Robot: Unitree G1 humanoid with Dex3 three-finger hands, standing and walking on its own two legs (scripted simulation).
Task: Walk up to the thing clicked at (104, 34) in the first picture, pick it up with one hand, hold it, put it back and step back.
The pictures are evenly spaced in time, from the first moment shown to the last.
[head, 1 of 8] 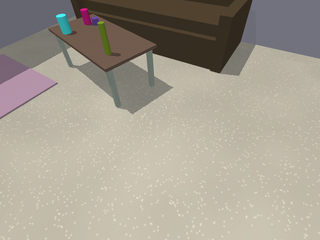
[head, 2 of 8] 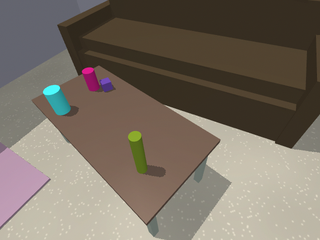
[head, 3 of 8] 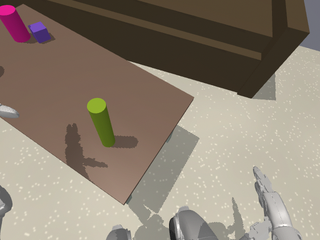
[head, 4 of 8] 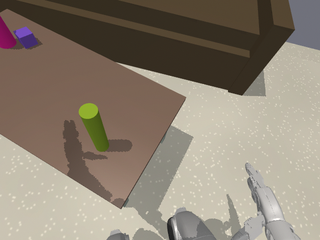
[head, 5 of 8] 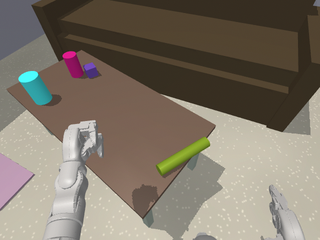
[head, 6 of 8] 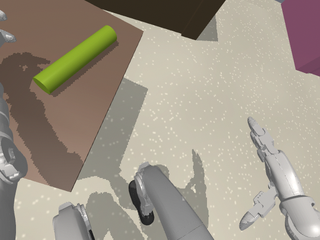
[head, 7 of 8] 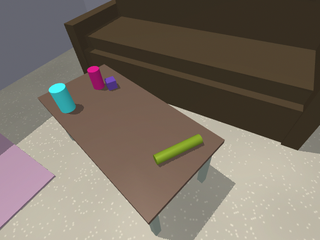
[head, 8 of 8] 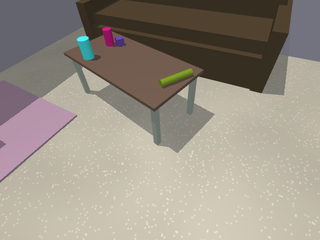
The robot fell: no
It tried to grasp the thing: yes
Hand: left
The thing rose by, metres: 0.00
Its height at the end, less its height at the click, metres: -0.10
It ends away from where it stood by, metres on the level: 0.19
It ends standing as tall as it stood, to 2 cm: no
